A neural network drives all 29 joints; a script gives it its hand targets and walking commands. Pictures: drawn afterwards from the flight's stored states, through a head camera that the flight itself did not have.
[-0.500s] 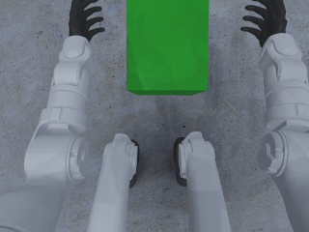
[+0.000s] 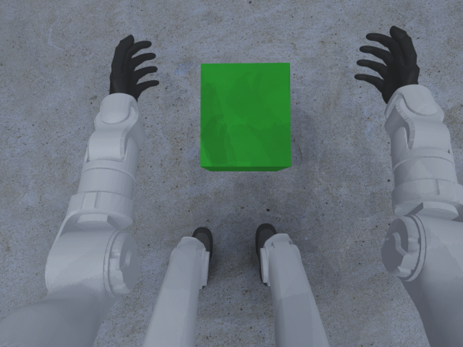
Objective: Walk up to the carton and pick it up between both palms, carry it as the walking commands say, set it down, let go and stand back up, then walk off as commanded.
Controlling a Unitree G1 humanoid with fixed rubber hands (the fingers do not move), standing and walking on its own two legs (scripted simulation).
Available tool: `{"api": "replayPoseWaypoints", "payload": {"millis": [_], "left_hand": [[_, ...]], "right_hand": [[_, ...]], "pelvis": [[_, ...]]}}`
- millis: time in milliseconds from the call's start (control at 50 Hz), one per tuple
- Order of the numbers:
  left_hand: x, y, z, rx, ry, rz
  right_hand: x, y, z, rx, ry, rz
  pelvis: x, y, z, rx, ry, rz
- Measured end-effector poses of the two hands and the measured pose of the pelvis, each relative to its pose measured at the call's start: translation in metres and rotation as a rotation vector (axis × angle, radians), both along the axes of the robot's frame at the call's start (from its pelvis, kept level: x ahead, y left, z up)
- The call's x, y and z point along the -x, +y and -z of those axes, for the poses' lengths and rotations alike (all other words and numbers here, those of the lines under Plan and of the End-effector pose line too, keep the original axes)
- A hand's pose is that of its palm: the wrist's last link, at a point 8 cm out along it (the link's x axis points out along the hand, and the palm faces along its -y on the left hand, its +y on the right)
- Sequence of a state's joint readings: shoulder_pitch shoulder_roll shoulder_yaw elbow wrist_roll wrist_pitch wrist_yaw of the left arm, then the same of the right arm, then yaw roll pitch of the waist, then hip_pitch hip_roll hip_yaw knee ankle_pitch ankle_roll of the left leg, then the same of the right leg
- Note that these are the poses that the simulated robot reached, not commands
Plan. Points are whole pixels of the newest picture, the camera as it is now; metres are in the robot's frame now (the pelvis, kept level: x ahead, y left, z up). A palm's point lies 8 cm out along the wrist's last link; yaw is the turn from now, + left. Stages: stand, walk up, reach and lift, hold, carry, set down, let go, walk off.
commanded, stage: set down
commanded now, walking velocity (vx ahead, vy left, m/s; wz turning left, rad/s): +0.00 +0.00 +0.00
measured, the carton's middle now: (244, 125) +0.53 -0.04 -0.50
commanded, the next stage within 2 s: let go in 0.12 s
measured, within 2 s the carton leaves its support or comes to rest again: neither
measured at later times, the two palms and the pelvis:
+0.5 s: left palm (96, 127) +0.43 +0.17 -0.04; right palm (421, 124) +0.42 -0.26 -0.05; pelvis +0.04 +0.00 +0.07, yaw -1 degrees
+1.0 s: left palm out of the picture +0.26 +0.24 +0.07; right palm out of the picture +0.25 -0.23 +0.06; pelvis +0.09 +0.01 +0.14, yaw -1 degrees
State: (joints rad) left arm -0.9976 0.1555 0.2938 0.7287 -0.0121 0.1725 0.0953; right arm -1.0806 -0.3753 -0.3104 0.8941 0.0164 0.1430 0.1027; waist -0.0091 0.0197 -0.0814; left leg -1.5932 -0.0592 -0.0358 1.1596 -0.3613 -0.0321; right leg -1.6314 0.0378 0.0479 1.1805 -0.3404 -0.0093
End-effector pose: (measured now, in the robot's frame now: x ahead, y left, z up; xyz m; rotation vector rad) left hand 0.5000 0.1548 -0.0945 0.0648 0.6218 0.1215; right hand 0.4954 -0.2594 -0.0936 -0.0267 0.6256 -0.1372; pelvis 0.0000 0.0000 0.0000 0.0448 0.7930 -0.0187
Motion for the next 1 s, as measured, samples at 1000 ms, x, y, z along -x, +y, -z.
{"api": "replayPoseWaypoints", "payload": {"millis": [1000], "left_hand": [[0.236,0.082,-0.162,-0.087,0.163,0.094]], "right_hand": [[0.244,0.034,-0.157,0.098,0.171,-0.068]], "pelvis": [[-0.085,0.011,-0.138,0.056,-0.691,0.002]]}}
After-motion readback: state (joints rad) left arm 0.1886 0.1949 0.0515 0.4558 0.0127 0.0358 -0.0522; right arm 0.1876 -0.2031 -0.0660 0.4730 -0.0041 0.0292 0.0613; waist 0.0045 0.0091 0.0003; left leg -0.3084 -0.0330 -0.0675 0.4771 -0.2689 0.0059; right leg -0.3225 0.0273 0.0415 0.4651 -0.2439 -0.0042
